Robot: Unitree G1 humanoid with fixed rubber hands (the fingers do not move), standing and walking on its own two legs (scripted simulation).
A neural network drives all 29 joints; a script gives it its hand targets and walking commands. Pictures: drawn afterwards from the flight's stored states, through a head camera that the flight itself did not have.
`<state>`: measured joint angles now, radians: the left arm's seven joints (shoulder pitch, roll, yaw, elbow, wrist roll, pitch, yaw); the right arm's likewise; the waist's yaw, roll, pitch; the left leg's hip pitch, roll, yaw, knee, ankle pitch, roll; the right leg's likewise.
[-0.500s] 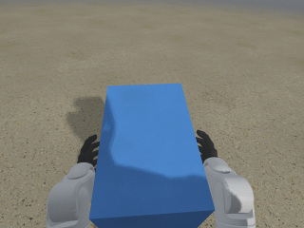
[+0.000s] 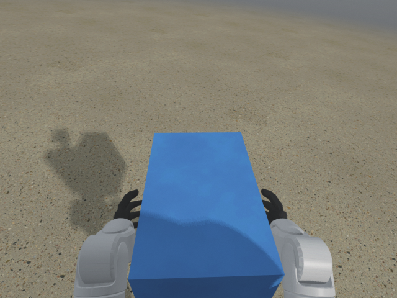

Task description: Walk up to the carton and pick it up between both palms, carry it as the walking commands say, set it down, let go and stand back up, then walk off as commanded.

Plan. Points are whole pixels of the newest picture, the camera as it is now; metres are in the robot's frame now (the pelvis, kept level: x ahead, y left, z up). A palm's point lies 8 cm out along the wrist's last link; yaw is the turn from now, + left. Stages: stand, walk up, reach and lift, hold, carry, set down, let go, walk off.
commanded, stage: carry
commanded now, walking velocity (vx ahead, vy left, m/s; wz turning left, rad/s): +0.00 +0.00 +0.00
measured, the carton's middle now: (199, 232) +0.27 -0.01 +0.04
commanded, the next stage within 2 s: none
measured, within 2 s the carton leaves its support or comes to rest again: neither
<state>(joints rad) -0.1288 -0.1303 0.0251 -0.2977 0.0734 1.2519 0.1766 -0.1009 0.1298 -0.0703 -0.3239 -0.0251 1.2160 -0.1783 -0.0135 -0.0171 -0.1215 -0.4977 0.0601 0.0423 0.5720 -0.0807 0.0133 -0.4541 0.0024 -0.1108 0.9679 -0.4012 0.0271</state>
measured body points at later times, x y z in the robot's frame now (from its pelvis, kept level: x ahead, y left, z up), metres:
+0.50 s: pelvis -0.15 -0.02 +0.01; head -0.14 +0.00 +0.46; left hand +0.13 +0.13 +0.08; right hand +0.14 -0.15 +0.10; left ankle -0.08 +0.11 -0.72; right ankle -0.10 -0.07 -0.72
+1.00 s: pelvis -0.25 +0.00 +0.00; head -0.28 +0.01 +0.45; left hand +0.02 +0.14 +0.07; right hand +0.03 -0.14 +0.09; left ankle -0.09 +0.10 -0.71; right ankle -0.11 -0.08 -0.71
